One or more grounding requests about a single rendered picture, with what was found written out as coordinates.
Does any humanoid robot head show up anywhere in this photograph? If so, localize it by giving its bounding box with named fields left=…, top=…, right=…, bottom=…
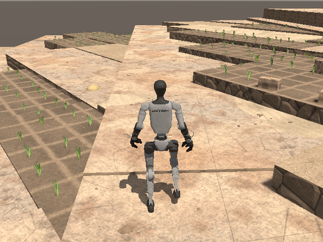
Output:
left=152, top=80, right=169, bottom=104

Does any right robot foot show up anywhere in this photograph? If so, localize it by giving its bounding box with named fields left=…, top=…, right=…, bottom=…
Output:
left=173, top=189, right=180, bottom=198

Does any left robot upper arm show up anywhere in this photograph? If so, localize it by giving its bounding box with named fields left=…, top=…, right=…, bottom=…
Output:
left=136, top=102, right=150, bottom=130

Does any robot left forearm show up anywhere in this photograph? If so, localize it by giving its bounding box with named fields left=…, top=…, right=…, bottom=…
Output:
left=131, top=123, right=141, bottom=140

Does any right robot upper arm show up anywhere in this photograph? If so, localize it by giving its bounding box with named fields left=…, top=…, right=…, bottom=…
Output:
left=171, top=101, right=185, bottom=130

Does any robot right forearm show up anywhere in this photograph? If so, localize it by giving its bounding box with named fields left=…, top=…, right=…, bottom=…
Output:
left=181, top=122, right=192, bottom=143

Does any robot right hand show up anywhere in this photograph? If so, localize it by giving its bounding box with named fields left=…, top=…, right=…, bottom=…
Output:
left=182, top=141, right=193, bottom=152

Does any robot left hand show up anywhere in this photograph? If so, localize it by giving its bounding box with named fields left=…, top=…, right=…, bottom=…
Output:
left=130, top=138, right=142, bottom=148

